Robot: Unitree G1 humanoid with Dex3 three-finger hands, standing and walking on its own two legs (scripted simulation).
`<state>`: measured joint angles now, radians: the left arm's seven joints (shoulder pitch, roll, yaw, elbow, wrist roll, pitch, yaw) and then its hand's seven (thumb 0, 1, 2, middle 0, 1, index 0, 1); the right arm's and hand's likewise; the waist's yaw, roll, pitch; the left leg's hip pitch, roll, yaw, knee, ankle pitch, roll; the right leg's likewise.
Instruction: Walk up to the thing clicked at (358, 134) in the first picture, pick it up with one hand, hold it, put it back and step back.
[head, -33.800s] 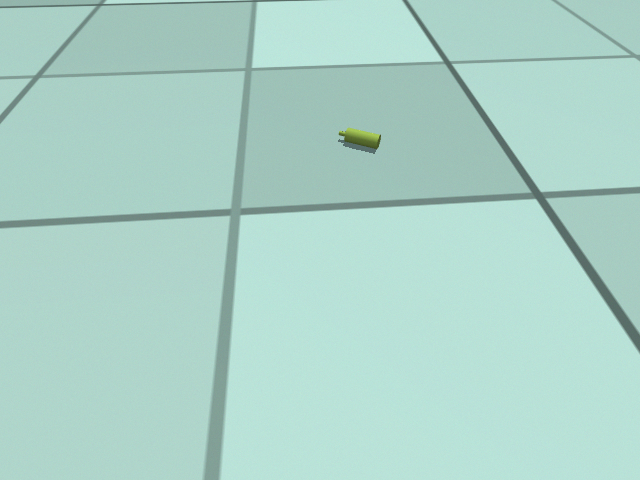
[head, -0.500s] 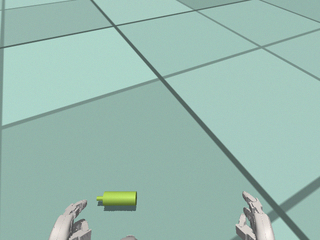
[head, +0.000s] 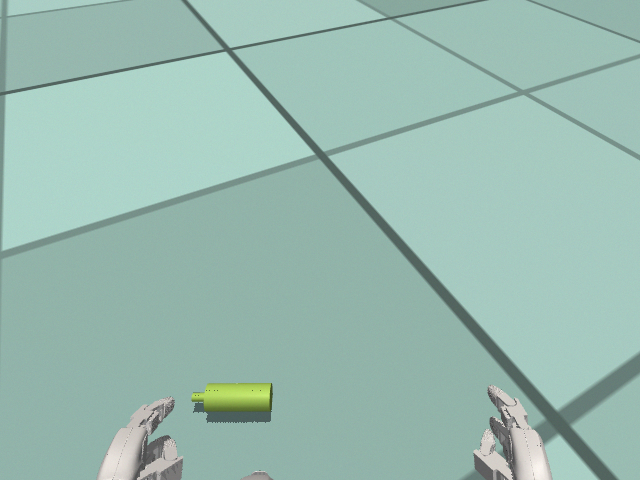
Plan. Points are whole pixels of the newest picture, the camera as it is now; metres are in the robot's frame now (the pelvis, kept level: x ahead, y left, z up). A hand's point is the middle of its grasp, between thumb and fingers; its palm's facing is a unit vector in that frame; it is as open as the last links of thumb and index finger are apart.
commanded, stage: home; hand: left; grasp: from above
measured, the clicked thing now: (232, 397) +0.46 +0.26 -0.68
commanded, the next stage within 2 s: stand in 0.40 s
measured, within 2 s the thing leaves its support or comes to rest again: neither
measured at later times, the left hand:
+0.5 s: hand (176, 467) +0.16 +0.18 -0.04, palm faces +0.05 -0.98 -0.21, open 7.4 cm
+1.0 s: hand out of the picture +0.04 +0.24 -0.11, palm faces +0.05 -0.94 -0.33, open 7.4 cm
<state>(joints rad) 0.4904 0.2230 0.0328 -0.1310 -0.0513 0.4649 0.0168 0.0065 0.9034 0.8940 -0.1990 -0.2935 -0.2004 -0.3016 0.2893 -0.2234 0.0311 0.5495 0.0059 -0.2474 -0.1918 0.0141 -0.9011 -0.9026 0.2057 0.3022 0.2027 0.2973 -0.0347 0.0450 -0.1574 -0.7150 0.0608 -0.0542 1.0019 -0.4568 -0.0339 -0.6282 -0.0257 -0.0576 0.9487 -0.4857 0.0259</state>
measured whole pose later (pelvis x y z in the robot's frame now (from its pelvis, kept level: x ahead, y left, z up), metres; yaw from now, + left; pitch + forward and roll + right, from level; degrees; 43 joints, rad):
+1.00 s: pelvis +0.00 +0.01 +0.05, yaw +1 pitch -3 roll -1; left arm 0.24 0.28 0.05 0.98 0.04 0.03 0.03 0.00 0.90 0.89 -0.20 -0.30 -0.20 -0.30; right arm 0.19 -0.29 -0.03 1.00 -0.04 0.00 -0.02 0.01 -0.91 -0.90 0.20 0.30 0.20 0.30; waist 0.03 0.01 0.06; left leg -0.27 0.02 -0.02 0.59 -0.28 -0.01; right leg -0.21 -0.06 -0.04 0.57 -0.32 0.04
